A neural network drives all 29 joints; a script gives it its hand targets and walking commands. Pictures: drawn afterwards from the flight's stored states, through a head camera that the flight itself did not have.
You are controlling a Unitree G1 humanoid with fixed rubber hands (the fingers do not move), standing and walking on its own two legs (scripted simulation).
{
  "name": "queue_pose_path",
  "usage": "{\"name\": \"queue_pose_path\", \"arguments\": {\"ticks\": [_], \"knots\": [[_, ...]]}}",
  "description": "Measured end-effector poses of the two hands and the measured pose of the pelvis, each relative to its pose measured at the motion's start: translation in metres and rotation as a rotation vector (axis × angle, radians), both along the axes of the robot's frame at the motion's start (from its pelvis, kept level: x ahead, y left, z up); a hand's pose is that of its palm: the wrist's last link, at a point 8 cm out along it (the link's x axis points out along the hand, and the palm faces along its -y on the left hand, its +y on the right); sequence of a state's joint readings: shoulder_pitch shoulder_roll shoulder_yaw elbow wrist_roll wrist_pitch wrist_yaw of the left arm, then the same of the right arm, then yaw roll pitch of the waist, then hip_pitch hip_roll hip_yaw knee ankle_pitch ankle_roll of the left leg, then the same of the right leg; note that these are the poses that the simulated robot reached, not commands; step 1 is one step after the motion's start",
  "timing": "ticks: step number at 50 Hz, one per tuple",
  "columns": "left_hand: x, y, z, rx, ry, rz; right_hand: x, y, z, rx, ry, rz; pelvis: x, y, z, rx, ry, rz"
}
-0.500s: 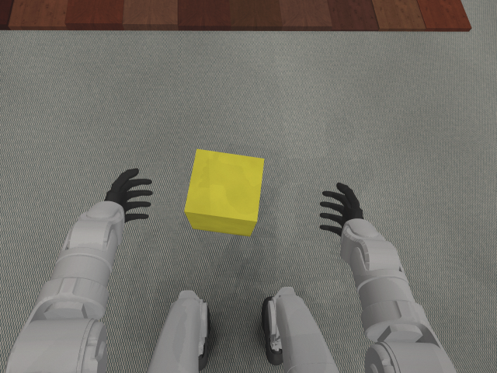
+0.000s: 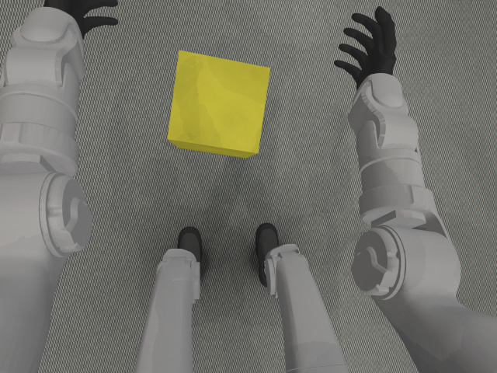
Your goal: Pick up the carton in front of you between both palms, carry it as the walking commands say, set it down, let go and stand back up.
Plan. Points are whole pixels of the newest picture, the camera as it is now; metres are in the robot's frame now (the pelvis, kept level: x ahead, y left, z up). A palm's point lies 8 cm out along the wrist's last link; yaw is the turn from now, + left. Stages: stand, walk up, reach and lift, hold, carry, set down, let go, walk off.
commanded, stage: reach and lift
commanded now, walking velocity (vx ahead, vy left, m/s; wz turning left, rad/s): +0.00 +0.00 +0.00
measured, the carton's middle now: (218, 113) +0.54 +0.01 -0.54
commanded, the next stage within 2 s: none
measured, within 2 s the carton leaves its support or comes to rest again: leaves its support in 1.80 s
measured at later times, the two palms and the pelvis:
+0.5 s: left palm (121, 79) +0.55 +0.19 -0.30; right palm (319, 107) +0.50 -0.18 -0.30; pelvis -0.01 -0.01 -0.13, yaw -2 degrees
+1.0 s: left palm (148, 99) +0.56 +0.18 -0.47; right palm (294, 122) +0.50 -0.18 -0.47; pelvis -0.04 +0.00 -0.28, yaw -3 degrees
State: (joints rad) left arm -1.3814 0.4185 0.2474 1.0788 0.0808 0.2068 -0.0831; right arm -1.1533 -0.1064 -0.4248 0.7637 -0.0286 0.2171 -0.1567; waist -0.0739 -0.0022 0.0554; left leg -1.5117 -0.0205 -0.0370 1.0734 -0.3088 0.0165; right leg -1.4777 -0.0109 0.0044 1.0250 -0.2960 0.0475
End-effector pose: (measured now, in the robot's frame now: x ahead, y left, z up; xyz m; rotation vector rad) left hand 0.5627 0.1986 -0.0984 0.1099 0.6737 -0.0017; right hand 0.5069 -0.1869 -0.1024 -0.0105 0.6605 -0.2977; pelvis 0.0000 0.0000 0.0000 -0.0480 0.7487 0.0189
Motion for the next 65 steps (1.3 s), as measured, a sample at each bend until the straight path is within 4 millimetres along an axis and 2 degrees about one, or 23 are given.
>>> {"name": "queue_pose_path", "arguments": {"ticks": [3,7,13,18,24,29,33,38,44,48,51,57,65], "knots": [[0.012,-0.001,-0.006,0.000,-0.015,-0.004,0.010,0.000,-0.006,-0.001,-0.016,0.004,0.007,0.000,0.001,-0.003,0.038,-0.002],[0.017,-0.003,-0.021,-0.005,-0.012,-0.005,0.014,0.000,-0.022,0.000,-0.015,0.006,0.015,-0.001,-0.001,-0.005,0.085,-0.005],[0.010,-0.009,-0.066,-0.014,0.017,0.005,0.008,0.002,-0.064,0.008,0.014,0.010,0.018,-0.004,-0.022,-0.005,0.145,-0.011],[-0.003,-0.010,-0.122,-0.009,0.043,0.023,0.002,0.004,-0.117,0.015,0.038,0.014,0.012,-0.007,-0.061,-0.005,0.174,-0.015],[-0.011,-0.005,-0.191,0.008,0.033,0.040,-0.002,0.004,-0.184,0.014,0.040,0.024,-0.006,-0.011,-0.124,-0.014,0.152,-0.018],[-0.009,-0.003,-0.240,0.011,0.023,0.041,-0.002,0.002,-0.232,0.010,0.046,0.033,-0.023,-0.012,-0.177,-0.024,0.101,-0.020],[-0.009,-0.005,-0.273,0.007,0.021,0.035,-0.001,0.003,-0.266,0.016,0.050,0.037,-0.034,-0.011,-0.212,-0.028,0.050,-0.023],[-0.010,-0.009,-0.309,0.003,0.028,0.029,-0.001,0.006,-0.303,0.025,0.060,0.039,-0.044,-0.009,-0.244,-0.030,-0.012,-0.024],[-0.012,-0.012,-0.349,0.011,0.058,0.019,-0.002,0.008,-0.343,0.040,0.085,0.046,-0.046,-0.006,-0.269,-0.029,-0.084,-0.034],[-0.010,-0.017,-0.366,0.010,0.061,0.010,-0.003,0.006,-0.361,0.037,0.088,0.049,-0.043,-0.005,-0.278,-0.026,-0.121,-0.034],[-0.006,-0.020,-0.372,0.005,0.049,0.003,-0.002,0.004,-0.368,0.030,0.086,0.046,-0.040,-0.005,-0.284,-0.028,-0.136,-0.037],[0.002,-0.025,-0.370,0.000,0.020,-0.011,0.004,0.009,-0.365,0.032,0.061,0.044,-0.036,-0.006,-0.290,-0.033,-0.143,-0.043],[-0.005,-0.027,-0.365,-0.005,0.036,-0.020,0.000,0.016,-0.360,0.041,0.071,0.050,-0.039,-0.007,-0.289,-0.035,-0.141,-0.039]]}}
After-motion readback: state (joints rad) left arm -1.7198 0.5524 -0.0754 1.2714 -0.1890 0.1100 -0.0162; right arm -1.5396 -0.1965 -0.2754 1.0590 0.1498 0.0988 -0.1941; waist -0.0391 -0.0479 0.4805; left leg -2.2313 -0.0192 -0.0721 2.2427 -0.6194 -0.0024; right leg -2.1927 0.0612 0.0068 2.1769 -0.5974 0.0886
